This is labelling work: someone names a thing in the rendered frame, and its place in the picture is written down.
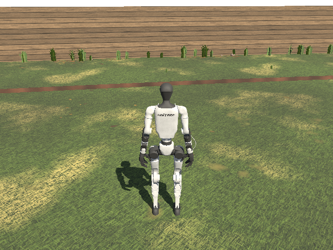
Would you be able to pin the left robot foot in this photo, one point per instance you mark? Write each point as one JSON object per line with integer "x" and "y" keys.
{"x": 155, "y": 211}

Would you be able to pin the robot right upper arm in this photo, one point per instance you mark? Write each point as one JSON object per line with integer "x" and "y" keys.
{"x": 184, "y": 119}

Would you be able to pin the robot left upper arm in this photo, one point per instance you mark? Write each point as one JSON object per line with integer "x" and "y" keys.
{"x": 148, "y": 119}

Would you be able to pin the humanoid robot head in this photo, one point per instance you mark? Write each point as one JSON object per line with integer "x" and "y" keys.
{"x": 166, "y": 91}

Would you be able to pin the robot left forearm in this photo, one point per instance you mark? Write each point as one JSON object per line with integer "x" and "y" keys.
{"x": 144, "y": 142}

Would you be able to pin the robot right hand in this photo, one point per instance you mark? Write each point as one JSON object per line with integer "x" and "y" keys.
{"x": 190, "y": 160}

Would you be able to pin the robot left hand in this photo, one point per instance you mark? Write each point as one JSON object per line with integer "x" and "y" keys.
{"x": 142, "y": 160}

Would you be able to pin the robot right forearm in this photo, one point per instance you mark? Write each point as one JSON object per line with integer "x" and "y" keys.
{"x": 188, "y": 144}

